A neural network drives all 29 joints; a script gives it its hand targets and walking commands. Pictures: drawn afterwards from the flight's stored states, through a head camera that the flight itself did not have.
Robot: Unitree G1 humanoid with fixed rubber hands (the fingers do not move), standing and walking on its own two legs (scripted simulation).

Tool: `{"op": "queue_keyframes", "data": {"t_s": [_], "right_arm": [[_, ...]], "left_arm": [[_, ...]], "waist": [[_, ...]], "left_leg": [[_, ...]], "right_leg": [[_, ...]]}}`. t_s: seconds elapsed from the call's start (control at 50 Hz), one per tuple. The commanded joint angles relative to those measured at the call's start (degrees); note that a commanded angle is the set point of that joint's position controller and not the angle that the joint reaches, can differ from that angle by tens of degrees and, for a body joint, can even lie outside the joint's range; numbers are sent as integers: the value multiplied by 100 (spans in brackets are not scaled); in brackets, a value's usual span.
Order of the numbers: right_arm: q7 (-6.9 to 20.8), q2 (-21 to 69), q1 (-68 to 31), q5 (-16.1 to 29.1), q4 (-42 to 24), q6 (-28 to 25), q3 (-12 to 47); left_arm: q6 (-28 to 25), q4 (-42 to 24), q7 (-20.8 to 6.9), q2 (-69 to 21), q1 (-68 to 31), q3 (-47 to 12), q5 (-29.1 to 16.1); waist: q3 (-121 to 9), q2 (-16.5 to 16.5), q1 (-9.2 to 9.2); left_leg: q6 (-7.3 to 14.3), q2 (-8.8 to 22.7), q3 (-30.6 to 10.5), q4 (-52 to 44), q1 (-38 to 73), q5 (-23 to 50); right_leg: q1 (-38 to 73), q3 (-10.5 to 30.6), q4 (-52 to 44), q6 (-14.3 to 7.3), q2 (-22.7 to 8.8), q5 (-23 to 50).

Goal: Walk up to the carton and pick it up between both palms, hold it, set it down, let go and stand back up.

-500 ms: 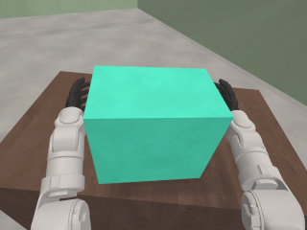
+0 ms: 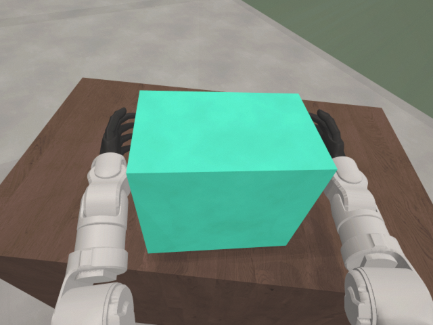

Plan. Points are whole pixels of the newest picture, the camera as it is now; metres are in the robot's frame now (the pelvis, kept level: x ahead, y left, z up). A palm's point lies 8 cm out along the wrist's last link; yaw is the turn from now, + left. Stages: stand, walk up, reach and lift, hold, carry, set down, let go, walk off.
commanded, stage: set down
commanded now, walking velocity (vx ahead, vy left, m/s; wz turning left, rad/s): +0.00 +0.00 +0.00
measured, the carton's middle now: (220, 176) +0.41 +0.02 +0.06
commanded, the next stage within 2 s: none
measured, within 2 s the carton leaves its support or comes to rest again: rests again in 0.44 s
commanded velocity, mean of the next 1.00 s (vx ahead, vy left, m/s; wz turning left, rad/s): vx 0.00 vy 0.00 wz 0.00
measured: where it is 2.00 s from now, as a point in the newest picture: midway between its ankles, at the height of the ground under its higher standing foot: outside the picture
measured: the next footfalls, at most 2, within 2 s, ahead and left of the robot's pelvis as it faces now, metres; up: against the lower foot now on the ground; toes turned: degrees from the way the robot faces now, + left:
none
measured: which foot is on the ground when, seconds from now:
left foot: down 0.00-1.00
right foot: down 0.00-1.00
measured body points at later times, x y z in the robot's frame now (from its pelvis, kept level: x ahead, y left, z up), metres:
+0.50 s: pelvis +0.00 -0.01 +0.00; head +0.07 +0.00 +0.44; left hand +0.40 +0.21 +0.08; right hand +0.45 -0.18 +0.09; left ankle -0.03 +0.13 -0.75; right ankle -0.02 -0.11 -0.75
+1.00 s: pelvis -0.01 +0.00 +0.00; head +0.05 +0.00 +0.44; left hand +0.40 +0.21 +0.07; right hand +0.44 -0.18 +0.09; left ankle -0.03 +0.13 -0.75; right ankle -0.02 -0.11 -0.75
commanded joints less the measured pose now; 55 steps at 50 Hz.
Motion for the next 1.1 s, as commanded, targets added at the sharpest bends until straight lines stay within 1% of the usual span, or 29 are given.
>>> {"op": "queue_keyframes", "data": {"t_s": [0.0,0.04,0.08,0.2,0.22,0.26,0.32,0.36,0.42,0.48,0.56,0.62,0.7,0.72,0.74,0.76,0.8,0.84,0.96,1.08], "right_arm": [[927,1923,-4027,-475,-843,-446,977],[916,1943,-4054,-555,-859,-526,978],[920,1969,-4014,-607,-749,-591,957],[936,2047,-4007,-716,-651,-887,974],[932,2047,-3992,-746,-630,-933,993],[904,2106,-4007,-760,-626,-1032,1058],[883,2107,-3915,-846,-446,-1085,1033],[882,2129,-3896,-855,-303,-1104,1024],[888,2109,-3932,-911,-149,-1108,954],[899,2137,-3937,-956,-75,-1146,915],[921,2137,-3941,-1001,75,-1160,813],[943,2095,-3942,-1063,181,-1179,691],[998,1958,-3974,-1171,271,-1157,487],[1005,1970,-3935,-1182,299,-1160,484],[1014,1977,-3928,-1191,324,-1147,468],[1020,1974,-3909,-1238,341,-1137,421],[1034,1964,-3870,-1273,406,-1131,355],[1038,1996,-3833,-1317,390,-1138,354],[1054,2071,-3707,-1416,462,-1159,253],[1065,2117,-3576,-1552,586,-1184,127]], "left_arm": [[-659,-102,-347,-2597,-2869,-1687,-462],[-740,0,-333,-2644,-2811,-1717,-476],[-844,59,-321,-2679,-2864,-1725,-491],[-1215,190,-210,-2834,-2933,-1927,-600],[-1283,276,-192,-2841,-2899,-1937,-618],[-1417,452,-185,-2845,-2894,-1941,-649],[-1580,652,-203,-2835,-2923,-1950,-657],[-1653,786,-226,-2813,-2975,-1899,-646],[-1740,994,-258,-2750,-3100,-1801,-596],[-1850,1105,-279,-2729,-3173,-1725,-578],[-1982,1259,-287,-2670,-3282,-1599,-525],[-2042,1406,-284,-2618,-3336,-1511,-475],[-2049,1571,-267,-2574,-3337,-1415,-413],[-2078,1537,-261,-2570,-3367,-1413,-418],[-2077,1589,-262,-2554,-3336,-1362,-395],[-2074,1638,-269,-2539,-3323,-1324,-373],[-2091,1610,-266,-2554,-3322,-1312,-350],[-2083,1734,-292,-2539,-3252,-1249,-329],[-2149,1821,-328,-2537,-3165,-1120,-252],[-2211,1978,-372,-2551,-3087,-1037,-190]], "waist": [[-3395,555,936],[-3538,505,943],[-3641,472,946],[-4365,513,1026],[-4448,445,1040],[-4546,354,1061],[-4552,299,1000],[-4384,290,1020],[-4178,247,1021],[-4131,195,1029],[-4033,131,1042],[-3927,144,1043],[-3748,158,1030],[-3750,185,1034],[-3689,144,1064],[-3668,113,1047],[-3600,161,1022],[-3524,92,1040],[-3428,92,1038],[-3252,65,984]], "left_leg": [[-298,128,456,513,1731,4423],[-294,143,450,570,1744,4585],[-289,160,454,589,1724,4596],[-331,265,419,829,1940,5131],[-324,273,424,854,1912,5167],[-305,255,452,867,1732,5138],[-285,222,457,789,1614,4837],[-278,217,468,752,1575,4705],[-273,176,507,592,1329,4227],[-265,154,528,528,1215,4021],[-267,103,617,399,813,3564],[-268,87,644,319,585,3298],[-265,103,656,241,606,3085],[-270,96,658,241,599,3062],[-253,95,671,224,556,3023],[-240,92,679,206,547,2952],[-247,90,676,193,549,2917],[-215,77,701,183,472,2857],[-185,64,739,127,306,2729],[-158,64,751,85,207,2593]], "right_leg": [[276,-498,178,-146,113,2189],[216,-499,202,-154,119,2335],[150,-504,182,-165,114,2313],[-384,-514,144,-267,131,2362],[-396,-506,131,-288,133,2434],[-269,-482,201,-264,110,2653],[-169,-487,291,-179,78,2712],[-229,-494,287,-154,68,2622],[2,-483,336,-90,41,2509],[62,-491,393,-38,32,2460],[410,-440,444,-20,13,2421],[544,-419,461,-18,5,2339],[424,-455,384,-38,19,1914],[428,-446,372,-42,17,1877],[433,-441,364,-37,16,1844],[446,-436,347,-33,12,1790],[426,-442,338,-38,14,1706],[476,-425,342,-21,-1,1782],[602,-411,375,0,-32,1808],[630,-409,381,12,-48,1754]]}}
